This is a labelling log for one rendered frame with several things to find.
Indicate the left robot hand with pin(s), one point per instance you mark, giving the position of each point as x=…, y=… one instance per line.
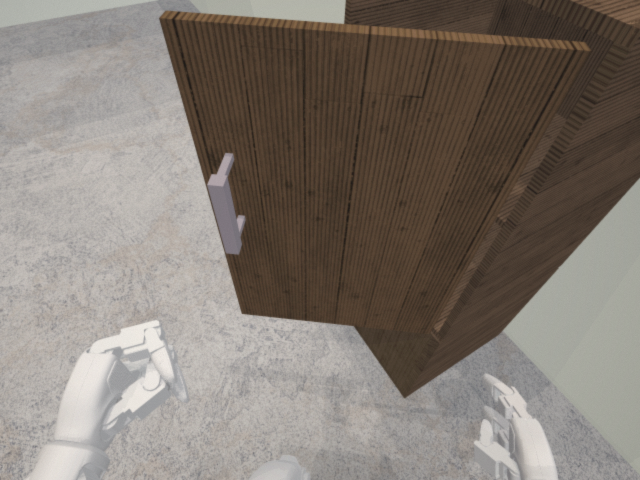
x=88, y=412

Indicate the right robot hand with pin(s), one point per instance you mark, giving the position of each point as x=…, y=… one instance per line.
x=523, y=452

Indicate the left robot forearm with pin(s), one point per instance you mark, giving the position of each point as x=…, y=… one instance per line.
x=63, y=460

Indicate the handle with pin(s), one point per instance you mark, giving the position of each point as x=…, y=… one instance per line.
x=230, y=227

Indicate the cupboard door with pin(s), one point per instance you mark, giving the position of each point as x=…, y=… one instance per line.
x=369, y=162

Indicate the left robot shin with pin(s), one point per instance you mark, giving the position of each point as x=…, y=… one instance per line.
x=289, y=458

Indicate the left robot thigh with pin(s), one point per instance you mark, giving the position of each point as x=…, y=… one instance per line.
x=280, y=470

